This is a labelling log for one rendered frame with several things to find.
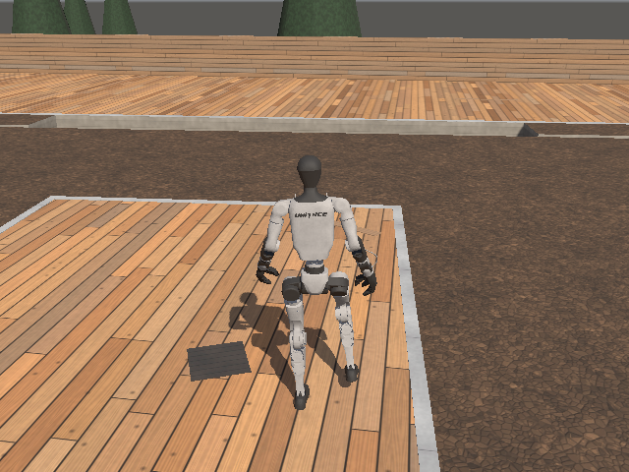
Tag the robot right forearm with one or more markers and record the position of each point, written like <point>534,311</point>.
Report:
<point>362,260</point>

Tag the robot left forearm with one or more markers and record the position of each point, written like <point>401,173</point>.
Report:
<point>265,257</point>

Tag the left robot hand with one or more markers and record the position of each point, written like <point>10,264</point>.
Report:
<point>262,278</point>

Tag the left robot upper arm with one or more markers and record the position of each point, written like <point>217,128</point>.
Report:
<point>281,208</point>

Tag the left robot thigh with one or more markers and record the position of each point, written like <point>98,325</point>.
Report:
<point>293,299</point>

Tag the right robot upper arm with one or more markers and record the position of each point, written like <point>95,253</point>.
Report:
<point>348,223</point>

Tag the right robot hand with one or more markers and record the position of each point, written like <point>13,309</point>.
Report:
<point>371,280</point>

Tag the humanoid robot head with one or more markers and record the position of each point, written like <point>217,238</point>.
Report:
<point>309,168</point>

